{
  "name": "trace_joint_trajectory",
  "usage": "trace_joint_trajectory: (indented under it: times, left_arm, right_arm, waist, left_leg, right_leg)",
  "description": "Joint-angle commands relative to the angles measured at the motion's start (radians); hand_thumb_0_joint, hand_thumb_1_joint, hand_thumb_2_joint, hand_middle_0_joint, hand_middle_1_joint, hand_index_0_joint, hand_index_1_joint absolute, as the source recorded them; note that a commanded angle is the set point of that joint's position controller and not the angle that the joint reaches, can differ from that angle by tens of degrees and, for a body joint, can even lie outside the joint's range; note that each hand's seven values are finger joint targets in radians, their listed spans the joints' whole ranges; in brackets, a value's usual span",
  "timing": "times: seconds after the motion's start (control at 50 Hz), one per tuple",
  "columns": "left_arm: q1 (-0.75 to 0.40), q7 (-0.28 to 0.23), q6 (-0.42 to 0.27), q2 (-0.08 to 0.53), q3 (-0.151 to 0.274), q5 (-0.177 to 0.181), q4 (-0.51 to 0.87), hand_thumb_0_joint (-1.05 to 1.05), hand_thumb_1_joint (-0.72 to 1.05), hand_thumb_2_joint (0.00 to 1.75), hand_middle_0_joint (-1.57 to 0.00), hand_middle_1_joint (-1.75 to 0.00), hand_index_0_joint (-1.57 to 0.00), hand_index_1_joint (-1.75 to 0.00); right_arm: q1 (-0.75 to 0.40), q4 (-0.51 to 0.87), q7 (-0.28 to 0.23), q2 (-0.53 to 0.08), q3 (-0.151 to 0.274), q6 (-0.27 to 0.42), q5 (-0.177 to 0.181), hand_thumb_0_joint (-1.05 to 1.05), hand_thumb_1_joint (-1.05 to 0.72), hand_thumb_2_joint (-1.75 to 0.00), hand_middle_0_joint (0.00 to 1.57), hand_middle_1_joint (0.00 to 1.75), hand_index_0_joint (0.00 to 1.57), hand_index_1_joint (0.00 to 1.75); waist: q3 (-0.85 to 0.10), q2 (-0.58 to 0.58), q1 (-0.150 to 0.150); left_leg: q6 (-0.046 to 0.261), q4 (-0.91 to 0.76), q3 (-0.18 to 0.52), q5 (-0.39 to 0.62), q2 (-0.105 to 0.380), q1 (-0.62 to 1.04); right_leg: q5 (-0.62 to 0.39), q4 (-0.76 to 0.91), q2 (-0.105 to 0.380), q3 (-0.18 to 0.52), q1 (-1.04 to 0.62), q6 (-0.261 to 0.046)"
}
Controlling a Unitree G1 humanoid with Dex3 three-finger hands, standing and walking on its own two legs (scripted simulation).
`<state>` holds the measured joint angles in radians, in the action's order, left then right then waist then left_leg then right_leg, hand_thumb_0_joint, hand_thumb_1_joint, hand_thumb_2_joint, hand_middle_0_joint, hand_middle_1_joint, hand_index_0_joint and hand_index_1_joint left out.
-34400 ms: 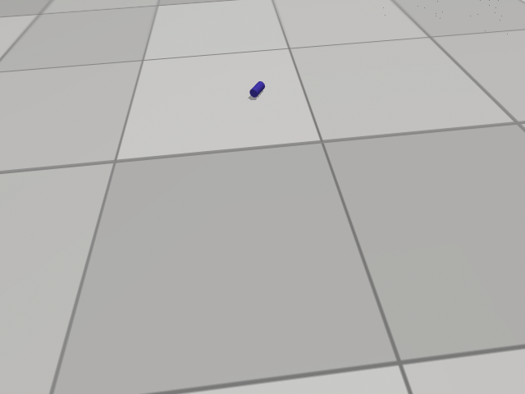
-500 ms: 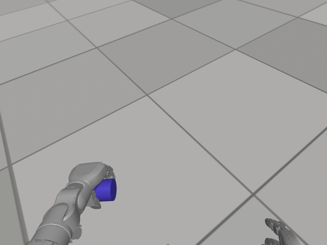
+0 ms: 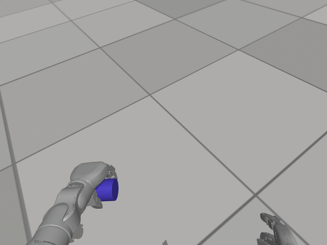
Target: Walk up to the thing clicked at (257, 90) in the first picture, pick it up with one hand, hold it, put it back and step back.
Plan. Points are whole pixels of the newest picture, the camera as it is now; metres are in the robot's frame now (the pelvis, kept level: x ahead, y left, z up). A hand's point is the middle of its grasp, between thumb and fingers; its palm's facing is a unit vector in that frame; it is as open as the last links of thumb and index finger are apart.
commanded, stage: hold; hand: left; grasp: from above
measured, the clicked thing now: (95, 190) +0.30 +0.23 -0.06
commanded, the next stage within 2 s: crouch in 0.18 s
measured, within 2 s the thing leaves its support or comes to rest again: neither
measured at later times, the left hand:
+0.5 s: hand (98, 189) +0.30 +0.22 -0.05, palm faces -0.48 -0.04 -0.88, open 8.8 cm
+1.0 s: hand (116, 199) +0.35 +0.23 -0.26, palm faces -0.42 +0.05 -0.90, open 8.8 cm
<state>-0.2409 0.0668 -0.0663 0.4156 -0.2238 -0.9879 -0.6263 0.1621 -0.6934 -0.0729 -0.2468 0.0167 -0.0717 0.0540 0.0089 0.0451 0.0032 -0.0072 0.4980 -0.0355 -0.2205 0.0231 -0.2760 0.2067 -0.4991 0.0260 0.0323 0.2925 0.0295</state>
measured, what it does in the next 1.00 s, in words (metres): lowers itself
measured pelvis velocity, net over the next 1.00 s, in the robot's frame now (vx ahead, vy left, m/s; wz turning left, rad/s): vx -0.03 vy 0.00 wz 0.01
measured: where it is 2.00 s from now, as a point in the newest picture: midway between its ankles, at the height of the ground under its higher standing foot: outside the picture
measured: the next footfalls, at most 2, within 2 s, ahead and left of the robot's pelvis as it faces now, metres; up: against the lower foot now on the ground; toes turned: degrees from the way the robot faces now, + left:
none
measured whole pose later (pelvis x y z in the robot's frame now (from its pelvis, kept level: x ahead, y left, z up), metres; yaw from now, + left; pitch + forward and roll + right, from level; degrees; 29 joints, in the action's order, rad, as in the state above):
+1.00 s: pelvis -0.03 +0.00 -0.14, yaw +1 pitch +25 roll -2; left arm -0.60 -0.37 -0.10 0.41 -0.11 -1.21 -1.17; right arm 0.25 -0.74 -0.03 -0.27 0.09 -0.03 -0.03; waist -0.17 0.02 -0.12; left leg -0.01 1.39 0.02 -0.54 0.03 -1.30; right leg 0.51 -1.35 0.01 0.01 1.28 0.04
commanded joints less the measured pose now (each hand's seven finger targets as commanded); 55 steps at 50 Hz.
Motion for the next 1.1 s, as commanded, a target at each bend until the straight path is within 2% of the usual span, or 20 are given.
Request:
trace_joint_trajectory:
  times: [0.0, 0.12, 0.22, 0.26, 0.28, 0.32, 0.44, 0.48, 0.5, 0.52, 0.62, 0.64, 0.74, 0.8, 0.84, 0.86, 0.88, 0.92, 0.96, 1.08]
  left_arm:
    - [-0.358, -0.060, 0.002, 0.228, 0.137, 0.004, 0.217, 0.00, 0.78, 0.61, -1.14, -0.45, -1.15, -0.45]
    - [-0.370, -0.053, 0.000, 0.242, 0.143, 0.002, 0.218, 0.00, 0.78, 0.60, -1.13, -0.46, -1.14, -0.45]
    - [-0.360, -0.052, -0.007, 0.210, 0.117, 0.009, 0.218, 0.00, 0.78, 0.62, -1.13, -0.48, -1.14, -0.47]
    - [-0.363, -0.056, -0.008, 0.222, 0.122, 0.006, 0.214, 0.00, 0.84, 0.53, -1.14, -0.52, -1.18, -0.47]
    - [-0.373, -0.056, -0.009, 0.217, 0.116, 0.004, 0.224, 0.00, 0.76, 0.52, -1.06, -0.49, -1.10, -0.46]
    - [-0.329, -0.064, -0.006, 0.213, 0.122, 0.000, 0.194, 0.00, 0.81, 0.60, -1.14, -0.51, -1.16, -0.49]
    - [-0.299, -0.118, -0.020, 0.182, 0.117, -0.033, 0.108, 0.00, 0.84, 0.66, -1.17, -0.52, -1.18, -0.51]
    - [-0.343, -0.155, -0.036, 0.205, 0.137, -0.052, 0.079, 0.00, 0.81, 0.67, -1.16, -0.53, -1.16, -0.52]
    - [-0.328, -0.174, -0.042, 0.187, 0.131, -0.060, 0.043, 0.00, 0.82, 0.66, -1.16, -0.52, -1.17, -0.51]
    - [-0.337, -0.195, -0.046, 0.184, 0.130, -0.070, 0.017, 0.00, 0.83, 0.65, -1.18, -0.51, -1.18, -0.50]
    - [-0.459, -0.308, -0.060, 0.183, 0.131, -0.120, -0.108, 0.00, 0.85, 0.66, -1.19, -0.54, -1.20, -0.53]
    - [-0.472, -0.328, -0.061, 0.160, 0.116, -0.138, -0.147, 0.00, 0.84, 0.67, -1.18, -0.53, -1.19, -0.53]
    - [-0.579, -0.428, -0.068, 0.132, 0.115, -0.199, -0.250, 0.00, 0.81, 0.63, -1.14, -0.54, -1.16, -0.52]
    - [-0.649, -0.474, -0.052, 0.176, 0.146, -0.214, -0.286, 0.00, 0.80, 0.61, -1.13, -0.52, -1.15, -0.51]
    - [-0.675, -0.494, -0.041, 0.220, 0.175, -0.220, -0.329, 0.00, 0.79, 0.64, -1.14, -0.51, -1.15, -0.51]
    - [-0.650, -0.496, -0.032, 0.194, 0.163, -0.213, -0.386, 0.00, 0.78, 0.64, -1.12, -0.53, -1.14, -0.52]
    - [-0.697, -0.499, -0.031, 0.190, 0.159, -0.210, -0.367, 0.00, 0.78, 0.63, -1.12, -0.53, -1.13, -0.52]
    - [-0.728, -0.503, -0.021, 0.239, 0.186, -0.216, -0.375, 0.00, 0.74, 0.64, -1.10, -0.51, -1.11, -0.50]
    - [-0.731, -0.498, -0.013, 0.234, 0.190, -0.200, -0.369, 0.00, 0.74, 0.63, -1.09, -0.53, -1.10, -0.52]
    - [-0.795, -0.468, -0.010, 0.272, 0.212, -0.203, -0.409, 0.00, 0.78, 0.64, -1.13, -0.51, -1.14, -0.50]
  right_arm:
    - [-0.106, 0.138, -0.010, -0.126, 0.041, 0.045, 0.001, 0.00, -0.90, -0.90, 0.20, 0.30, 0.20, 0.30]
    - [-0.097, 0.130, -0.012, -0.127, 0.044, 0.041, 0.003, 0.00, -0.90, -0.90, 0.20, 0.30, 0.20, 0.30]
    - [-0.090, 0.129, -0.009, -0.130, 0.048, 0.039, -0.001, 0.00, -0.90, -0.90, 0.20, 0.30, 0.20, 0.30]
    - [-0.090, 0.127, -0.009, -0.132, 0.050, 0.038, 0.000, 0.00, -0.92, -0.91, 0.20, 0.30, 0.20, 0.30]
    - [-0.086, 0.129, -0.009, -0.129, 0.050, 0.038, 0.001, 0.00, -0.88, -0.90, 0.20, 0.30, 0.20, 0.30]
    - [-0.084, 0.131, -0.009, -0.130, 0.051, 0.034, 0.003, 0.00, -0.89, -0.90, 0.20, 0.30, 0.20, 0.30]
    - [-0.064, 0.124, 0.001, -0.132, 0.058, 0.019, -0.003, 0.00, -0.89, -0.90, 0.20, 0.30, 0.20, 0.30]
    - [-0.046, 0.110, 0.004, -0.137, 0.061, 0.015, -0.009, 0.00, -0.89, -0.90, 0.20, 0.30, 0.20, 0.30]
    - [-0.049, 0.109, 0.007, -0.133, 0.064, 0.013, -0.013, 0.00, -0.89, -0.90, 0.20, 0.30, 0.20, 0.30]
    - [-0.040, 0.104, 0.011, -0.135, 0.065, 0.012, -0.016, 0.00, -0.89, -0.90, 0.20, 0.30, 0.20, 0.30]
    - [0.017, 0.060, 0.031, -0.150, 0.082, 0.017, -0.036, 0.00, -0.90, -0.90, 0.20, 0.30, 0.20, 0.30]
    - [0.040, 0.051, 0.036, -0.151, 0.086, 0.020, -0.041, 0.00, -0.90, -0.90, 0.20, 0.30, 0.20, 0.30]
    - [0.110, 0.046, 0.055, -0.162, 0.110, 0.036, -0.064, 0.00, -0.90, -0.90, 0.20, 0.30, 0.20, 0.30]
    - [0.137, 0.041, 0.052, -0.173, 0.119, 0.047, -0.071, 0.00, -0.90, -0.90, 0.20, 0.30, 0.20, 0.30]
    - [0.139, 0.042, 0.044, -0.178, 0.120, 0.053, -0.077, 0.00, -0.89, -0.90, 0.20, 0.30, 0.20, 0.30]
    - [0.141, 0.038, 0.043, -0.177, 0.116, 0.058, -0.082, 0.00, -0.90, -0.90, 0.20, 0.30, 0.20, 0.30]
    - [0.149, 0.035, 0.040, -0.176, 0.120, 0.065, -0.084, 0.00, -0.89, -0.90, 0.20, 0.30, 0.20, 0.30]
    - [0.161, 0.034, 0.033, -0.181, 0.123, 0.073, -0.088, 0.00, -0.89, -0.90, 0.20, 0.30, 0.20, 0.30]
    - [0.161, 0.036, 0.032, -0.177, 0.123, 0.082, -0.093, 0.00, -0.89, -0.90, 0.20, 0.30, 0.20, 0.30]
    - [0.179, 0.016, 0.035, -0.185, 0.122, 0.098, -0.105, 0.00, -0.90, -0.90, 0.20, 0.30, 0.20, 0.30]
  waist:
    - [-0.260, -0.020, 0.007]
    - [-0.279, -0.007, 0.005]
    - [-0.282, 0.003, 0.001]
    - [-0.294, 0.000, 0.002]
    - [-0.302, 0.002, -0.002]
    - [-0.287, -0.016, 0.006]
    - [-0.214, -0.049, -0.019]
    - [-0.222, -0.054, -0.027]
    - [-0.219, -0.047, -0.021]
    - [-0.225, -0.053, -0.036]
    - [-0.307, -0.036, -0.070]
    - [-0.331, -0.039, -0.081]
    - [-0.455, 0.016, -0.100]
    - [-0.552, 0.055, -0.096]
    - [-0.569, 0.059, -0.096]
    - [-0.555, 0.048, -0.109]
    - [-0.588, 0.054, -0.108]
    - [-0.660, 0.056, -0.110]
    - [-0.699, 0.066, -0.111]
    - [-0.767, 0.094, -0.139]
  left_leg:
    - [0.018, -0.077, 0.007, 0.086, -0.034, 0.122]
    - [0.020, -0.068, 0.002, 0.130, -0.036, 0.135]
    - [0.015, -0.069, 0.008, 0.143, -0.031, 0.150]
    - [0.016, -0.068, 0.007, 0.160, -0.031, 0.158]
    - [0.017, -0.065, 0.006, 0.176, -0.032, 0.156]
    - [0.016, -0.062, 0.005, 0.199, -0.033, 0.149]
    - [0.016, -0.046, 0.003, 0.131, -0.038, 0.089]
    - [0.015, -0.022, 0.006, 0.109, -0.038, 0.063]
    - [0.012, -0.008, 0.006, 0.099, -0.040, 0.047]
    - [0.013, 0.011, 0.006, 0.086, -0.044, 0.038]
    - [0.007, 0.181, 0.008, 0.056, -0.042, -0.098]
    - [0.006, 0.234, 0.014, 0.053, -0.039, -0.143]
    - [0.005, 0.463, 0.018, 0.013, -0.033, -0.370]
    - [0.007, 0.567, 0.023, -0.019, -0.034, -0.471]
    - [0.009, 0.624, 0.029, -0.076, -0.033, -0.560]
    - [0.009, 0.647, 0.043, -0.110, -0.029, -0.612]
    - [0.012, 0.678, 0.044, -0.144, -0.029, -0.655]
    - [0.018, 0.738, 0.042, -0.179, -0.031, -0.729]
    - [0.017, 0.787, 0.046, -0.205, -0.032, -0.786]
    - [0.015, 0.926, 0.075, -0.225, -0.028, -0.898]
  right_leg:
    - [-0.034, 0.089, -0.049, -0.029, -0.045, -0.035]
    - [-0.079, 0.085, -0.048, -0.027, -0.064, -0.035]
    - [-0.089, 0.080, -0.050, -0.032, -0.054, -0.038]
    - [-0.107, 0.079, -0.050, -0.032, -0.062, -0.038]
    - [-0.125, 0.075, -0.049, -0.032, -0.068, -0.038]
    - [-0.142, 0.070, -0.050, -0.035, -0.074, -0.038]
    - [-0.084, 0.065, -0.044, -0.033, -0.010, -0.038]
    - [-0.063, 0.045, -0.043, -0.031, 0.024, -0.037]
    - [-0.052, 0.033, -0.041, -0.034, 0.039, -0.038]
    - [-0.045, 0.020, -0.037, -0.030, 0.058, -0.037]
    - [-0.034, -0.118, -0.034, -0.030, 0.223, -0.033]
    - [-0.033, -0.169, -0.036, -0.031, 0.267, -0.035]
    - [0.005, -0.401, -0.042, -0.040, 0.495, -0.049]
    - [0.042, -0.515, -0.046, -0.050, 0.602, -0.056]
    - [0.087, -0.582, -0.050, -0.058, 0.679, -0.061]
    - [0.119, -0.617, -0.049, -0.064, 0.733, -0.062]
    - [0.142, -0.644, -0.047, -0.062, 0.765, -0.063]
    - [0.167, -0.704, -0.048, -0.058, 0.791, -0.065]
    - [0.189, -0.758, -0.042, -0.059, 0.837, -0.064]
    - [0.225, -0.920, -0.044, -0.081, 1.033, -0.070]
